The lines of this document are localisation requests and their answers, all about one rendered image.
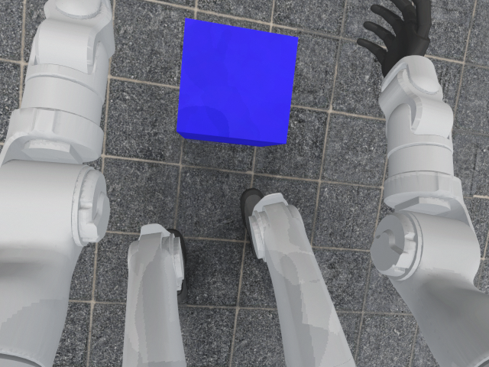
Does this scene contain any robot right forearm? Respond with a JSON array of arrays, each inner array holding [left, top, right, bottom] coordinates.
[[378, 55, 481, 274]]

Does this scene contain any carton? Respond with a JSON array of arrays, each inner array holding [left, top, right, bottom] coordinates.
[[176, 18, 298, 147]]

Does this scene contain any left robot upper arm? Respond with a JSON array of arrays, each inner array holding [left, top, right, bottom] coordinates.
[[0, 159, 110, 367]]

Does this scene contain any left robot thigh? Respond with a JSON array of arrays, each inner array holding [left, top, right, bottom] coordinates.
[[122, 232, 186, 367]]

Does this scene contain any right robot hand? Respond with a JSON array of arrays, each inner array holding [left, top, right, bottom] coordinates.
[[357, 0, 432, 78]]

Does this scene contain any right robot upper arm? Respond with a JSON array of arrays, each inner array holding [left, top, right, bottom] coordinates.
[[370, 210, 489, 367]]

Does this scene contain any robot right shin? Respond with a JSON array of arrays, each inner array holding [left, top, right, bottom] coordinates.
[[252, 193, 305, 228]]

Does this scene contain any robot left forearm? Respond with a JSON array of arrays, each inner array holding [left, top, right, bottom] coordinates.
[[0, 0, 115, 167]]

